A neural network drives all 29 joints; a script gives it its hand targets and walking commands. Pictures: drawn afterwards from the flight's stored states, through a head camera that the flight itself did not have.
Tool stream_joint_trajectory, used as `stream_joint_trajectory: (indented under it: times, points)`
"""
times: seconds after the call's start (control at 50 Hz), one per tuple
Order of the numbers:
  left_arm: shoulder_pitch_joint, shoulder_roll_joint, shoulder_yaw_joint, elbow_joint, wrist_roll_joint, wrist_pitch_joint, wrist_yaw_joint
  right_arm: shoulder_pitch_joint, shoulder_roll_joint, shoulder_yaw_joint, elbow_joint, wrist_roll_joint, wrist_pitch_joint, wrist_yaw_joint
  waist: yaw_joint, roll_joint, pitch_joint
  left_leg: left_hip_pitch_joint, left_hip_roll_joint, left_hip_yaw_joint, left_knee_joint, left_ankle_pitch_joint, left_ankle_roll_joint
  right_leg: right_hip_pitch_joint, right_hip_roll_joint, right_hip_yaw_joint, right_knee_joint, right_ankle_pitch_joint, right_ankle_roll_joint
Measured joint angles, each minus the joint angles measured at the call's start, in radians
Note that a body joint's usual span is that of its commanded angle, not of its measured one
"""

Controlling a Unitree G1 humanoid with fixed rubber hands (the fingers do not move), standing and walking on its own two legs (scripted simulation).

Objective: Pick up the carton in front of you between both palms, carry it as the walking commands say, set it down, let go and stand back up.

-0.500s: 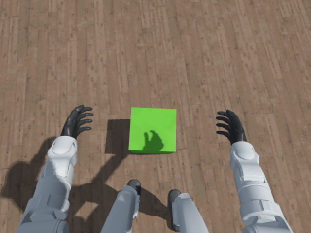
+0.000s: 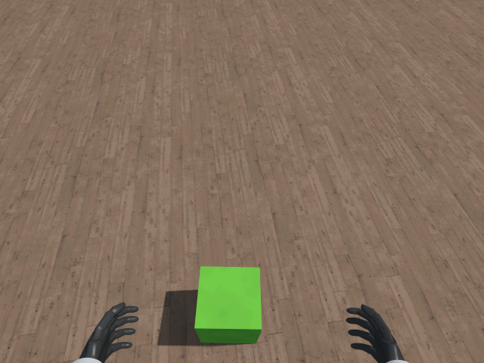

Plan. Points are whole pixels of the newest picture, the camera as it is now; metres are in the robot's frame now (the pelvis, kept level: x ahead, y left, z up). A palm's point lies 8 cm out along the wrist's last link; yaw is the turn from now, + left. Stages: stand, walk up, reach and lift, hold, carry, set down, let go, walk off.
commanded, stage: let go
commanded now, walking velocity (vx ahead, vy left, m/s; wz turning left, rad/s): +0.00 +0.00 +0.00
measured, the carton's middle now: (229, 306) +0.39 +0.04 -0.65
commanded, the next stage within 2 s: stand in 0.40 s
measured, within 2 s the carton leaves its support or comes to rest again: neither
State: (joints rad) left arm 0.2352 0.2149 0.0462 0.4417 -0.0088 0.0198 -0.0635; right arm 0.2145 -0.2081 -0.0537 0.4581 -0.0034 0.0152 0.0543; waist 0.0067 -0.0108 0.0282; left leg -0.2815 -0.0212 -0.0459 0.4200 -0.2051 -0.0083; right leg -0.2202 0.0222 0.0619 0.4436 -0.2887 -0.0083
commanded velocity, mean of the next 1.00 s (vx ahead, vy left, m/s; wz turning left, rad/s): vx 0.00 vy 0.00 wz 0.00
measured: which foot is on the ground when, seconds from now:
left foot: down 0.00-1.00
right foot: down 0.00-1.00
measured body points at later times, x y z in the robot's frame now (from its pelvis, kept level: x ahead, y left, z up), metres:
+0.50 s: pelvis +0.00 +0.01 -0.01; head +0.00 +0.01 +0.44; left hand +0.17 +0.26 -0.09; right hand +0.16 -0.25 -0.09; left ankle +0.00 +0.13 -0.74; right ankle -0.04 -0.11 -0.74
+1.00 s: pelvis -0.01 +0.02 +0.00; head -0.01 +0.02 +0.45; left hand +0.11 +0.30 -0.12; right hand +0.11 -0.27 -0.11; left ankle +0.00 +0.13 -0.74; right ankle -0.04 -0.11 -0.74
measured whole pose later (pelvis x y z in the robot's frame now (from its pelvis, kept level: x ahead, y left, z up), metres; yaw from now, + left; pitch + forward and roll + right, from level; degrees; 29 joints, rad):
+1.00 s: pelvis -0.01 +0.02 +0.00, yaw +0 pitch -2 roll +0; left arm 0.24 0.30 0.05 0.78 0.02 -0.01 0.03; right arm 0.19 -0.28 -0.06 0.84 -0.02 -0.02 -0.03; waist 0.00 -0.01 0.03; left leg -0.20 -0.02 -0.04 0.50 -0.26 0.01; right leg -0.11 0.01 0.05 0.46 -0.31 0.01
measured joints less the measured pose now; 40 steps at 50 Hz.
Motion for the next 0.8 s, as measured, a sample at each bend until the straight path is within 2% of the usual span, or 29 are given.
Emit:
stream_joint_trajectory:
  times: [0.22, 0.36, 0.4, 0.46, 0.54, 0.8]
  points:
    - [-0.022, -0.001, -0.001, -0.02, 0.024, 0.109, -0.015, -0.002, 0.001, 0.011, -0.026, -0.007, 0.102, 0.018, -0.007, -0.013, 0.074, 0.151, 0.0, 0.003, 0.007, -0.021, -0.003, 0.149, -0.001, -0.003, 0.012, -0.023, -0.006]
    - [-0.016, -0.001, 0.0, -0.03, 0.03, 0.125, -0.012, -0.007, 0.01, 0.005, -0.033, -0.022, 0.121, 0.02, -0.005, -0.009, 0.095, 0.177, -0.002, 0.009, 0.011, -0.028, 0.003, 0.176, -0.005, 0.0, 0.007, -0.024, 0.0]
    - [-0.016, 0.004, -0.005, -0.044, 0.038, 0.153, 0.002, -0.004, 0.008, 0.006, -0.021, -0.016, 0.106, 0.009, -0.007, -0.007, 0.092, 0.171, -0.005, 0.006, 0.022, -0.033, 0.005, 0.174, -0.007, -0.004, 0.012, -0.027, 0.002]
    - [-0.032, 0.026, -0.003, 0.041, 0.014, 0.101, 0.036, -0.016, -0.015, 0.009, 0.089, -0.017, 0.055, -0.027, -0.007, -0.001, 0.045, 0.12, -0.003, 0.004, 0.066, -0.053, 0.008, 0.133, -0.005, -0.008, 0.037, -0.04, 0.006]
    - [-0.031, 0.057, 0.021, 0.14, 0.014, 0.035, 0.06, -0.019, -0.047, -0.011, 0.195, -0.019, 0.01, -0.053, -0.01, -0.002, 0.003, 0.085, 0.001, 0.005, 0.099, -0.074, 0.011, 0.108, -0.001, -0.011, 0.051, -0.05, 0.008]
    - [-0.004, 0.082, 0.017, 0.28, 0.027, -0.019, 0.089, -0.018, -0.076, -0.015, 0.323, -0.025, -0.034, -0.085, -0.013, -0.007, -0.007, 0.072, 0.001, 0.011, 0.098, -0.07, 0.019, 0.101, -0.005, -0.01, 0.033, -0.036, 0.017]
